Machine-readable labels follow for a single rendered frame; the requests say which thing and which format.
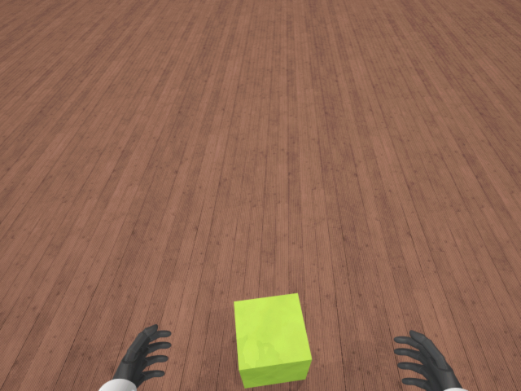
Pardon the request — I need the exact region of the left robot hand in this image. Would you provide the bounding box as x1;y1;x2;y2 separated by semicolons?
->
112;324;172;388

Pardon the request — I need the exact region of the right robot hand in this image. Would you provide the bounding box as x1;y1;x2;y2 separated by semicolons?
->
394;330;462;391

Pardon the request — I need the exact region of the carton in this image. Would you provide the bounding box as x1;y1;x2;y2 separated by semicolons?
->
234;293;312;389

